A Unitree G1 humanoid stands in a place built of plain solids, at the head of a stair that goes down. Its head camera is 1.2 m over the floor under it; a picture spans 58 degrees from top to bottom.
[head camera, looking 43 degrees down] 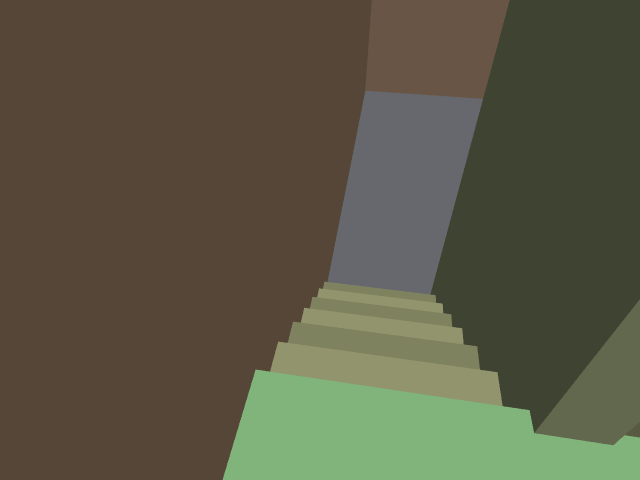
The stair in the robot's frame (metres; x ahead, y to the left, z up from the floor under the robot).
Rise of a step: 0.20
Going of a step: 0.24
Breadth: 0.81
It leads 9 degrees to the right of straight ahead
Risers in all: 7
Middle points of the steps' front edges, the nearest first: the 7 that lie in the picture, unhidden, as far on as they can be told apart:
0.64 -0.20 0.00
0.87 -0.24 -0.20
1.11 -0.28 -0.40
1.35 -0.31 -0.60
1.58 -0.35 -0.80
1.82 -0.39 -1.00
2.06 -0.43 -1.20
